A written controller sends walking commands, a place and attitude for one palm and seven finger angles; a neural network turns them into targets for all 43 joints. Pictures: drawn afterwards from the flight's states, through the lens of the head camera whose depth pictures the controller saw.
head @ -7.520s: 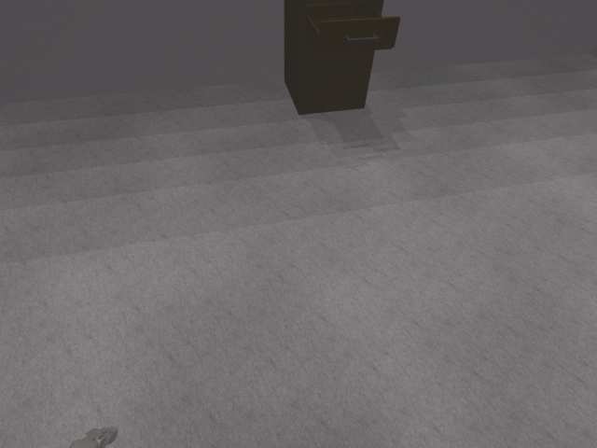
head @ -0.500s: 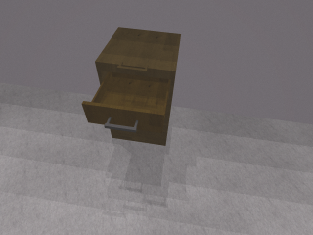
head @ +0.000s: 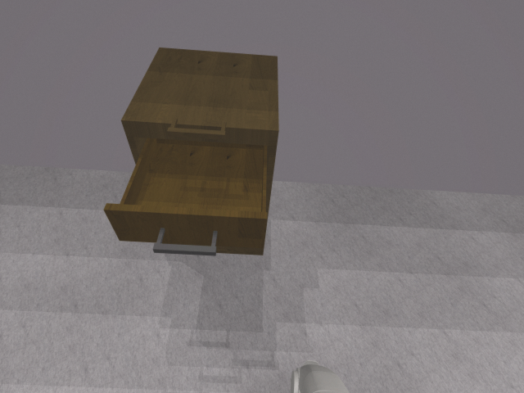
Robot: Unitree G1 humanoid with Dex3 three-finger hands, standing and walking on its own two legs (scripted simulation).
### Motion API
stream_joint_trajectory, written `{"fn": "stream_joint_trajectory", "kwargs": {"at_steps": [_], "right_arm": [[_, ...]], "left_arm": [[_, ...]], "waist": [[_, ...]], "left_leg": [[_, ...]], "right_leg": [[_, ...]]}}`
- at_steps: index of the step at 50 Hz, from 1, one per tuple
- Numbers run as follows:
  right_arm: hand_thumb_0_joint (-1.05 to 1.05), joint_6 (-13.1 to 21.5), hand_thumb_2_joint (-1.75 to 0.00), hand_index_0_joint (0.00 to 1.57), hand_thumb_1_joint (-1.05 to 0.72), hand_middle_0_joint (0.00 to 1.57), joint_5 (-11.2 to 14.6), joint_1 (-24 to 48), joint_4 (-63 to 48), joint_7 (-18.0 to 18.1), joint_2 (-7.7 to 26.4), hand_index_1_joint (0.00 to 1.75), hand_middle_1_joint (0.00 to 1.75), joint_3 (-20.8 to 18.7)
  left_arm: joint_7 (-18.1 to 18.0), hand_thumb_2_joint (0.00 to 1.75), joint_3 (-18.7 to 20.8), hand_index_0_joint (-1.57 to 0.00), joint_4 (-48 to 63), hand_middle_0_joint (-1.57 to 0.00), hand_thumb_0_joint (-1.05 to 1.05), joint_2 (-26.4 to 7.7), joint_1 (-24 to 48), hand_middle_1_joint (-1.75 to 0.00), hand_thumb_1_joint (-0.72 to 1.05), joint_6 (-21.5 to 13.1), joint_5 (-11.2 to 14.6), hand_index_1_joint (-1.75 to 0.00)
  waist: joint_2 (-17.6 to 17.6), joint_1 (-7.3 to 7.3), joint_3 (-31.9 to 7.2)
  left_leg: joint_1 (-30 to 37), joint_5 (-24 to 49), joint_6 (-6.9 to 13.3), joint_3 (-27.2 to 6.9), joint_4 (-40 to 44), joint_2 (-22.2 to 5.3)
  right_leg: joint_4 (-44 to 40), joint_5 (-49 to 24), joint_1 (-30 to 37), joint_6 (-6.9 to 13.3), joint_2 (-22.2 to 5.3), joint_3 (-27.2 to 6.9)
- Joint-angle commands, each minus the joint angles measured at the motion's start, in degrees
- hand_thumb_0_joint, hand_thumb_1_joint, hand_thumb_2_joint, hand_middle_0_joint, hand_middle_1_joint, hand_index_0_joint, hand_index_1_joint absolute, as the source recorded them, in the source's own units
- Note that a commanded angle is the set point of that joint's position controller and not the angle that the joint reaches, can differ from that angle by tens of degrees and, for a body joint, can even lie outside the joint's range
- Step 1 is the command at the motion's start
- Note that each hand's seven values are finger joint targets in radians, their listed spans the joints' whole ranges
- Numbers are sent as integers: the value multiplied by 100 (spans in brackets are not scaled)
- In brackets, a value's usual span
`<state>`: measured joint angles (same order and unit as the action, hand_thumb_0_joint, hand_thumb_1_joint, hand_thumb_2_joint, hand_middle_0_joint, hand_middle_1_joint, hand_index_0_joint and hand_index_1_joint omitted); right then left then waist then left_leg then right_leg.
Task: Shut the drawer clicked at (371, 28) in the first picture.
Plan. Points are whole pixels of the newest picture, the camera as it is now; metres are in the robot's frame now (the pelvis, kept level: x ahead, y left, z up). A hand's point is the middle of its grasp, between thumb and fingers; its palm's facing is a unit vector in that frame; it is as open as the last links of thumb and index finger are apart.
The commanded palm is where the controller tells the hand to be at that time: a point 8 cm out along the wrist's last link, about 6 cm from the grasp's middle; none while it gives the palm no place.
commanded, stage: take the last steps up to it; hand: left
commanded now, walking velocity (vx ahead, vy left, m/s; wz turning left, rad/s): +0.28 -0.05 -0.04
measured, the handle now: (186, 242) +0.49 +0.18 -0.21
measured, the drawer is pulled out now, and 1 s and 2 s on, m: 0.26 0.26 0.26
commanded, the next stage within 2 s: come to a stop and stand still in 0.28 s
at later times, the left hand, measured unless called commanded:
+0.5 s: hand (165, 375) +0.19 +0.16 -0.18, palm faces +0.04 -0.98 -0.22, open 7.3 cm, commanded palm none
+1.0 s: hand (195, 356) +0.21 +0.11 -0.15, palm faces -0.01 -0.95 -0.30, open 7.4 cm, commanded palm none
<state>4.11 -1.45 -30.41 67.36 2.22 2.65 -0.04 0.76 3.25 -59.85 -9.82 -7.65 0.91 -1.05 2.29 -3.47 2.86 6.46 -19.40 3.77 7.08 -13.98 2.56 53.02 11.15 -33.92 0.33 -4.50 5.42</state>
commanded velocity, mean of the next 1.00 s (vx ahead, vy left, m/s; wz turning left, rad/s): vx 0.00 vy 0.01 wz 0.00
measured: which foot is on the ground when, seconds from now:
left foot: down 0.00-0.16, up 0.18-0.50, down 0.52-0.86, up 0.88-1.00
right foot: up 0.00-0.14, down 0.16-0.58, up 0.60-0.84, down 0.86-1.00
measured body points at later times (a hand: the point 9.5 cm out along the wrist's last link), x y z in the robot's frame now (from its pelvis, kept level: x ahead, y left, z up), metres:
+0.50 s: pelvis +0.18 -0.02 +0.00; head +0.20 -0.02 +0.45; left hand +0.19 +0.22 -0.16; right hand +0.26 -0.26 -0.15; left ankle +0.26 +0.11 -0.73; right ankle +0.15 -0.11 -0.74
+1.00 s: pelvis +0.17 -0.08 +0.00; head +0.19 -0.13 +0.45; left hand +0.22 +0.16 -0.13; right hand +0.21 -0.33 -0.18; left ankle +0.19 +0.09 -0.69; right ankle +0.16 -0.16 -0.74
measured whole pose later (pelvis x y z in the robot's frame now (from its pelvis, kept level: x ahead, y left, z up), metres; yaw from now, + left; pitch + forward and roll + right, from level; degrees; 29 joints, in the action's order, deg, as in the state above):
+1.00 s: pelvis +0.17 -0.08 +0.00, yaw -3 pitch -1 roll +3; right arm -4.0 -1.3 -11.0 60.9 -0.1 13.2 -3.8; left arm -1.4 1.6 -59.4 -9.4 -14.2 0.8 -1.4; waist -2.6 0.3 2.2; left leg -22.5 -21.9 -2.1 0.3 -48.1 -1.8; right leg 32.0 18.3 -13.2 3.0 -1.9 2.7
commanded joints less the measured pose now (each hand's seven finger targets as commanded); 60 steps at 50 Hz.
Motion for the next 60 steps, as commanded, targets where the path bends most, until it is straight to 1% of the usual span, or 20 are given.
{"fn": "stream_joint_trajectory", "kwargs": {"at_steps": [1, 5, 6, 7, 8, 9, 11, 15, 18, 23, 26, 29, 36, 41, 43, 44, 46, 48, 56, 60], "right_arm": [[0, 44, -90, 20, -90, 20, 0, -585, 12, 105, 962, 30, 30, -179], [0, -13, -90, 20, -90, 20, 74, -218, -54, 85, 1227, 30, 30, -257], [0, 1, -90, 20, -90, 20, 131, -58, -145, 42, 1198, 30, 30, -270], [0, 41, -90, 20, -90, 20, 211, -147, -275, -7, 909, 30, 30, -268], [0, 47, -90, 20, -90, 20, 232, -72, -420, 6, 821, 30, 30, -272], [0, -13, -90, 20, -90, 20, 158, 267, -574, -35, 883, 30, 30, -318], [0, -160, -90, 20, -90, 20, 61, 598, -668, -92, 758, 30, 30, -319], [0, -356, -90, 20, -90, 20, 14, 371, -683, -134, 503, 30, 30, -262], [0, -328, -90, 20, -90, 20, 20, 830, -841, -193, 568, 30, 30, -214], [0, -257, -90, 20, -90, 20, 51, 1388, -795, -116, 731, 30, 30, -103], [0, -211, -90, 20, -90, 20, 59, 1288, -683, -61, 1307, 30, 30, -185], [0, -356, -90, 20, -90, 20, 119, 1557, -726, 62, 1635, 30, 30, -266], [0, -559, -90, 20, -90, 20, 25, 1990, -1078, 66, 1856, 30, 30, -536], [0, -583, -90, 20, -90, 20, 44, 2359, -1221, -69, 1603, 30, 30, -511], [0, -625, -90, 20, -90, 20, 129, 2088, -1295, -173, 934, 30, 30, -381], [0, -716, -90, 20, -90, 20, 85, 2414, -1357, -186, 1103, 30, 30, -382], [0, -722, -90, 20, -90, 20, 35, 2363, -1171, -202, 1207, 30, 30, -388], [0, -674, -90, 20, -90, 20, 30, 1857, -913, -240, 1250, 30, 30, -387], [0, -665, -90, 20, -90, 20, 73, 1772, -971, -159, 1236, 30, 30, -302], [0, -698, -90, 20, -90, 20, 91, 1685, -993, -158, 1207, 30, 30, -283]], "left_arm": [[12, 90, -47, -20, 635, -20, 0, -69, 749, -30, 90, -221, 9, -30], [-81, 90, 24, -20, 214, -20, 0, -290, -752, -30, 90, -338, -10, -30], [-104, 90, 108, -20, -25, -20, 0, -542, -1536, -30, 90, -395, -24, -30], [-168, 90, 227, -20, -206, -20, 0, -1042, -2206, -30, 90, -458, -33, -30], [-161, 90, 236, -20, -242, -20, 0, -1260, -2342, -30, 90, -444, 77, -30], [-197, 90, 237, -20, -70, -20, 0, -1156, -1899, -30, 90, -440, 90, -30], [-220, 90, 122, -20, 130, -20, 0, -664, -910, -30, 90, -419, 68, -30], [-252, 90, 21, -20, 238, -20, 0, -323, -480, -30, 90, -491, -27, -30], [-181, 90, 17, -20, 140, -20, 0, -485, -631, -30, 90, -466, -9, -30], [-229, 90, -53, -20, -122, -20, 0, -514, -877, -30, 90, -351, 29, -30], [-319, 90, -137, -20, -206, -20, 0, -324, -1257, -30, 90, -235, 69, -30], [-366, 90, -128, -20, -168, -20, 0, -490, -1368, -30, 90, -25, 68, -30], [-284, 90, 71, -20, 260, -20, 0, -487, -1069, -30, 90, 133, 30, -30], [-282, 90, 30, -20, 145, -20, 0, -367, -1649, -30, 90, 17, 4, -30], [-311, 90, 18, -20, 208, -20, 0, -1030, -1170, -30, 90, -113, -76, -30], [-294, 90, 58, -20, 342, -20, 0, -1265, -1028, -30, 90, -107, -63, -30], [-299, 90, 50, -20, 339, -20, 0, -1160, -655, -30, 90, -116, -62, -30], [-273, 90, 36, -20, 377, -20, 0, -1078, -461, -30, 90, -135, -42, -30], [-403, 90, 97, -20, 97, -20, 0, -1028, -1398, -30, 90, -206, -25, -30], [-423, 90, 124, -20, 87, -20, 0, -1084, -1280, -30, 90, -159, -47, -30]], "waist": [[-799, 29, 776], [-956, 702, -116], [-832, 1041, -484], [144, 1174, -1035], [346, 1013, -1233], [16, 970, -890], [-219, 490, 88], [34, -42, 102], [336, 127, 57], [449, 269, -295], [-629, 321, -625], [-1803, 374, -366], [-1056, 337, -915], [-942, 650, -1028], [1037, 380, -509], [1230, 616, -193], [773, 466, 299], [536, 319, 287], [451, 701, -436], [579, 680, -448]], "left_leg": [[96, 5096, 376, -676, -164, -1784], [-373, 6742, 57, -332, -1922, -1583], [-1379, 5730, -49, -265, -3000, -1406], [-2920, 2338, -241, -9, -4897, -665], [-3560, -1374, -261, -247, -6530, -165], [-3642, -1037, -150, -834, -6681, -423], [-3757, -382, -176, -928, -6497, -876], [-2887, -195, -383, -622, -4727, -1025], [-2806, 198, -454, -337, -3573, -869], [-2005, 1073, -593, -337, -1803, -576], [-742, 5122, -269, -969, -1315, -1512], [-1104, 6477, 375, -1453, -828, -2258], [-961, 4974, 651, -1206, -963, -2242], [-2122, 1851, 103, -947, -1270, -1618], [-2934, -607, -595, -365, -2182, -474], [-2771, -1085, -590, -605, -2844, -486], [-2960, -624, -494, -946, -3641, -554], [-3087, -232, -538, -821, -3954, -524], [-3420, -555, -761, -763, -3645, -435], [-3112, -615, -729, -749, -3325, -459]], "right_leg": [[-855, 297, -497, 252, 165, 182], [-2006, -6, 1946, 525, 703, 511], [-2278, -690, 3436, 683, 417, 160], [-2475, -1959, 4756, 1382, -1160, -1872], [-3123, -2976, 4680, 2048, -2229, -3158], [-3485, -2353, 3835, 1957, -2043, -2967], [-3947, -443, 2242, 1612, -1664, -2231], [-4104, -1001, 1037, 1183, -1042, -837], [-4075, -914, 1411, 1128, -781, -710], [-3137, -2927, 2330, 707, -469, -469], [-2483, -1341, 1938, 141, -80, -446], [-1579, 1381, 1894, -89, 197, -196], [350, 2067, 968, -208, 240, -561], [-2429, 329, 2471, -125, 190, -237], [-3781, 375, 2174, 437, -1266, -2017], [-4260, 966, 1330, 799, -1631, -2492], [-4315, 1088, 1099, 910, -1491, -2523], [-4003, 273, 1543, 781, -1167, -1787], [-3224, -3558, 3542, 1051, -1423, -1573], [-3384, -2817, 3244, 1133, -1478, -1625]]}}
